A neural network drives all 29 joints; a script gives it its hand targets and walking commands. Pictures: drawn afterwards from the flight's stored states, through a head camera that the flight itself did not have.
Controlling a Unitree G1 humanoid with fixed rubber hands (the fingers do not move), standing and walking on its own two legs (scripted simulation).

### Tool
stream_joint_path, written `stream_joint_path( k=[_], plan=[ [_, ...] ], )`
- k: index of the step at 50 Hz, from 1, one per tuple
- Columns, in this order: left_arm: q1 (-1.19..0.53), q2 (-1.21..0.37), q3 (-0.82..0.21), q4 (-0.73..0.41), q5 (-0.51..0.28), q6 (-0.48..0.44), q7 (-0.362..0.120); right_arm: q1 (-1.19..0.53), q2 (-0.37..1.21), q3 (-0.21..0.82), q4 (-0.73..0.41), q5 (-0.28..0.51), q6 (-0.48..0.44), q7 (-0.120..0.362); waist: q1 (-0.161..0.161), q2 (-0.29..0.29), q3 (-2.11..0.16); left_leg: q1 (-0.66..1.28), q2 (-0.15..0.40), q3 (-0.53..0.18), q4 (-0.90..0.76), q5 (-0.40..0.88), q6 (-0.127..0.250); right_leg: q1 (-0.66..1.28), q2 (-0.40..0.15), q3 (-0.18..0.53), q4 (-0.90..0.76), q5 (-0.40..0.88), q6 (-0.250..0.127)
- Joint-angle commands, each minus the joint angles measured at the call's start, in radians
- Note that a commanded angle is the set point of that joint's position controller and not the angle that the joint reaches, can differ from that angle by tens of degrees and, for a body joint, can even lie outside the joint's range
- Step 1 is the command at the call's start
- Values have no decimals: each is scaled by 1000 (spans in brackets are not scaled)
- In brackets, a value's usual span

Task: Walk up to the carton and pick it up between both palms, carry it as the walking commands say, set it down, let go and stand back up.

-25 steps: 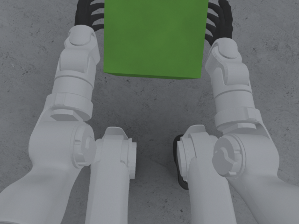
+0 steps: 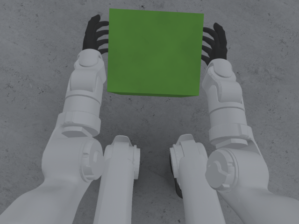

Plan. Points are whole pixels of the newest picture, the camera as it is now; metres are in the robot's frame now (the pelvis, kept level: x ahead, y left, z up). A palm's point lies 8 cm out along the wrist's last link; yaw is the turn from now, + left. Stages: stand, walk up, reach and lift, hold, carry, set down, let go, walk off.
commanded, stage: reach and lift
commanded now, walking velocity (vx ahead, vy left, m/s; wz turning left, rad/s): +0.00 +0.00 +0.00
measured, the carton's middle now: (153, 63) +0.52 +0.01 -0.18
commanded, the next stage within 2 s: none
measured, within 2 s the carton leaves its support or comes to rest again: neither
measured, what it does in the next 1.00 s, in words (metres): rises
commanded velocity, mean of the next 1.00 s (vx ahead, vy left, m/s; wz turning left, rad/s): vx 0.00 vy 0.00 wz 0.00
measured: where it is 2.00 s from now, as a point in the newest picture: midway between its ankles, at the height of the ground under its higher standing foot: (151, 181)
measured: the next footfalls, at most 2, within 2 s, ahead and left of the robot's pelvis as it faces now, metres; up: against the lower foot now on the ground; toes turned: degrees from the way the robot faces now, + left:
none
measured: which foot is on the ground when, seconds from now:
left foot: down 0.00-1.00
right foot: down 0.00-1.00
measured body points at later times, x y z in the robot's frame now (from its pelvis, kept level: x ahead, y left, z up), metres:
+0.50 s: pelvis +0.00 +0.00 +0.05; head +0.27 +0.02 +0.41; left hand +0.51 +0.16 -0.03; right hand +0.49 -0.14 -0.02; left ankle +0.10 +0.12 -0.40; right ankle +0.11 -0.13 -0.40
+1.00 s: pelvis +0.02 +0.00 +0.11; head +0.24 +0.03 +0.50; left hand +0.49 +0.16 +0.05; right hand +0.48 -0.14 +0.05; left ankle +0.10 +0.12 -0.40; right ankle +0.11 -0.13 -0.40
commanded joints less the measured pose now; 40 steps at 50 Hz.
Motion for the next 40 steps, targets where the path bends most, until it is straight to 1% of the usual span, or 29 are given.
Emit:
stream_joint_path(
  k=[1, 15, 40],
  plan=[
    [-589, -1027, -420, -50, -125, -27, -303, -691, 926, 536, -3, 125, -11, 301, -1, 77, -1124, 701, -49, 134, -200, 276, 10, 538, 63, -158, -170, 264, -37],
    [-553, -1081, -427, -62, -119, -8, -315, -646, 985, 557, -8, 116, 10, 305, -4, 62, -1153, 773, -55, 136, -291, 263, 7, 653, 66, -150, -266, 270, -33],
    [-436, -1140, -426, -49, -103, -8, -313, -520, 1030, 551, 35, 104, 9, 319, -13, 73, -1092, 955, -56, 114, -471, 271, -3, 806, 64, -134, -445, 270, -34]
  ],
)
